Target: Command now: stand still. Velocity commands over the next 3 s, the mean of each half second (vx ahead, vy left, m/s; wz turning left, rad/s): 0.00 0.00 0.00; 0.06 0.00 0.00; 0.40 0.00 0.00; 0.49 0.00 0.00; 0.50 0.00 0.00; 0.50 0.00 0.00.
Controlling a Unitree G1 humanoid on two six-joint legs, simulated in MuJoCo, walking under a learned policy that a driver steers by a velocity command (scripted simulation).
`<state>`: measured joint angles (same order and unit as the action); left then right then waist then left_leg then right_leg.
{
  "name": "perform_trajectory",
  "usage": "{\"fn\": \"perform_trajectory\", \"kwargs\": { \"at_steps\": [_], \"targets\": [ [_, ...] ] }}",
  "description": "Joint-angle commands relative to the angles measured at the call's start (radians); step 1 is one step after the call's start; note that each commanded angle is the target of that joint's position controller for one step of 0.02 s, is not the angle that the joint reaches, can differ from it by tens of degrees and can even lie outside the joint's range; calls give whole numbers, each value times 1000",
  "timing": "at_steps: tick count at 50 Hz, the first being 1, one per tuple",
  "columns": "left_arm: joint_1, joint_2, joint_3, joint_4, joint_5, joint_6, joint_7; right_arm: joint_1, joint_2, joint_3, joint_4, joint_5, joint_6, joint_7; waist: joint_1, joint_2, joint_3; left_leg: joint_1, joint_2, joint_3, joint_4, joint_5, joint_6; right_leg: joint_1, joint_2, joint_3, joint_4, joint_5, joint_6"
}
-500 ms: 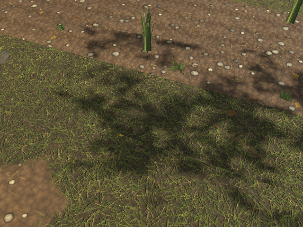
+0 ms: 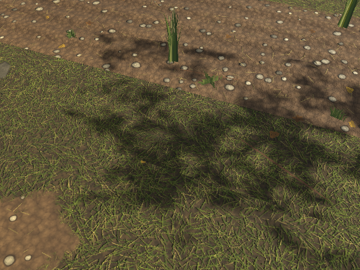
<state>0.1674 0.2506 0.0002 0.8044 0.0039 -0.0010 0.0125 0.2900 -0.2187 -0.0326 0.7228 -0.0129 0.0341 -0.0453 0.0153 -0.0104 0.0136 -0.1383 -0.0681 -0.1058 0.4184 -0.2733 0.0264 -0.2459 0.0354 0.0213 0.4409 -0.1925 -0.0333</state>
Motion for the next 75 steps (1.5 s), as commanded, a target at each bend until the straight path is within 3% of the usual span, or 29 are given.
{"fn": "perform_trajectory", "kwargs": {
  "at_steps": [1, 19, 41, 42, 45, 47, 49, 51, 53, 54, 55, 56, 57, 58, 60, 61, 62, 63, 64, 65, 66, 67, 68, 69, 70, 73, 74, 75],
  "targets": [
    [-21, 113, 25, -56, -1, -12, 5, 21, -103, -25, -48, 0, -13, -4, 1, 6, -30, -90, 75, -61, -70, 164, 23, 96, -91, 108, -67, 79, -55],
    [22, 120, 22, -8, -3, -5, 18, 48, -100, -16, 44, 3, -22, -6, 3, 10, -16, -90, 72, -47, -86, 169, 18, 108, -79, 106, -81, 89, -56],
    [88, 116, 22, 62, -5, 4, 29, 75, -79, 2, 212, 7, -27, -1, 2, 16, 11, -84, 68, -30, -118, 161, 16, 121, -62, 93, -101, 100, -50],
    [107, 101, 18, 76, -3, 4, 29, 97, -60, 7, 231, 6, -27, 0, 1, 13, -13, -73, 60, -19, -126, 72, 16, 133, -57, 90, -116, -4, -48],
    [114, 138, 32, 85, -18, 0, 34, 84, -74, 2, 230, 14, -32, -3, -2, -19, 62, -162, 28, 10, -65, -261, 46, 51, -60, 127, -134, -423, -82],
    [137, 153, 41, 85, -24, -20, 27, 69, -62, 6, 218, 14, -54, 4, 4, -47, 104, -240, 41, 6, -3, -285, 66, 33, -130, 233, -169, -530, -132],
    [174, 174, 53, 89, -27, -37, 20, 63, -37, 12, 214, 17, -86, 20, 6, -88, 81, -256, 47, 33, 79, -176, 70, 67, -221, 374, -226, -537, -193],
    [155, 178, 57, 70, -29, -42, 16, 68, -49, 7, 216, 21, -107, 29, -15, -92, 62, -194, 65, 43, 86, -128, 86, 31, -253, 426, -248, -507, -217],
    [46, 156, 50, 19, -36, -45, 7, 153, -46, 4, 249, 20, -119, 34, -76, -42, 74, -31, 88, -4, -20, -155, 120, -123, -177, 320, -173, -416, -173],
    [-27, 114, 39, -14, -38, -54, 1, 251, -79, -6, 284, 23, -124, 32, -118, 51, 84, 91, 143, -112, -118, -234, 151, -263, -76, 176, -21, -322, -120],
    [-60, 65, 27, -43, -37, -72, -7, 350, -157, -31, 313, 32, -124, 31, -140, 214, 83, 239, 276, -322, -248, -287, 205, -422, 36, 0, 219, -198, -58],
    [-61, 117, 37, -59, -36, -90, -11, 325, -188, -41, 296, 32, -121, 36, -134, 208, 143, 283, 376, -446, -266, -175, 235, -561, 14, -7, 310, -254, -50],
    [-53, 135, 43, -57, -37, -102, -16, 307, -156, -36, 285, 24, -121, 35, -116, 134, 145, 315, 388, -433, -247, -47, 239, -618, -28, 32, 392, -245, -47],
    [-28, 129, 44, -51, -36, -108, -24, 299, -139, -33, 276, 20, -121, 36, -100, 103, 120, 360, 378, -386, -234, 74, 231, -645, -52, 37, 441, -208, -45],
    [-33, 124, 46, -62, -31, -114, -39, 267, -122, -26, 265, 30, -112, 36, -80, 97, 100, 359, 343, -258, -231, 267, 199, -636, -89, 21, 438, -124, -31],
    [-45, 105, 43, -56, -21, -115, -47, 259, -104, -18, 254, 20, -112, 34, -85, 90, 72, 294, 294, -176, -228, 357, 191, -550, -73, -18, 453, -38, -14],
    [-9, 79, 40, -41, -15, -115, -60, 270, -111, -21, 260, 11, -114, 31, -73, 100, 45, 259, 299, -149, -206, 405, 194, -508, -86, -4, 502, 52, -11],
    [-6, 75, 39, -42, -15, -113, -68, 262, -112, -20, 257, 13, -115, 28, -65, 94, 49, 209, 285, -115, -197, 439, 191, -484, -84, -17, 516, 94, -7],
    [-56, 85, 50, -58, -24, -110, -68, 276, -107, -14, 251, 11, -123, 24, -74, 92, 72, 194, 256, -97, -193, 397, 190, -510, -82, -13, 478, 152, -4],
    [-127, 96, 58, -88, -36, -112, -68, 324, -116, -16, 277, 19, -135, 11, -89, 109, 108, 290, 298, -141, -168, 375, 171, -645, -116, 54, 448, 173, -7],
    [-167, 100, 59, -113, -32, -118, -72, 337, -124, -16, 279, 24, -140, 2, -93, 99, 122, 330, 308, -145, -147, 375, 160, -713, -123, 66, 389, 199, -13],
    [-193, 91, 58, -134, -22, -124, -80, 299, -130, -13, 262, 28, -143, -12, -84, 91, 148, 220, 245, -85, -161, 288, 141, -627, -114, 41, 229, 324, -19],
    [-240, 59, 47, -151, -7, -129, -93, 282, -127, -12, 254, 35, -141, -21, -103, 97, 152, 126, 216, -47, -128, 202, 118, -517, -110, 34, 131, 492, -22],
    [-258, 33, 39, -154, -2, -130, -103, 274, -128, -10, 240, 33, -138, -27, -120, 66, 135, 24, 200, -24, -106, 118, 111, -385, -90, 14, 65, 617, -18],
    [-256, 26, 38, -155, -11, -125, -110, 272, -133, -7, 235, 29, -139, -23, -125, 66, 123, -62, 199, -20, -95, 71, 113, -274, -77, 6, 60, 682, -11],
    [-260, 58, 45, -179, -24, -107, -110, 290, -142, -7, 237, 38, -130, -18, -135, 56, 152, -22, 201, -34, 20, 77, 96, -262, -82, 32, 12, 629, -9],
    [-283, 58, 43, -183, -30, -112, -110, 311, -132, -6, 251, 49, -117, -21, -146, 57, 162, 43, 206, -41, 86, 107, 83, -300, -99, 37, -19, 610, -5],
    [-273, 65, 44, -174, -23, -120, -109, 320, -131, -6, 253, 49, -107, -21, -155, 47, 159, 118, 201, -43, 162, 157, 72, -326, -107, 33, -67, 600, 1]
  ]
}}
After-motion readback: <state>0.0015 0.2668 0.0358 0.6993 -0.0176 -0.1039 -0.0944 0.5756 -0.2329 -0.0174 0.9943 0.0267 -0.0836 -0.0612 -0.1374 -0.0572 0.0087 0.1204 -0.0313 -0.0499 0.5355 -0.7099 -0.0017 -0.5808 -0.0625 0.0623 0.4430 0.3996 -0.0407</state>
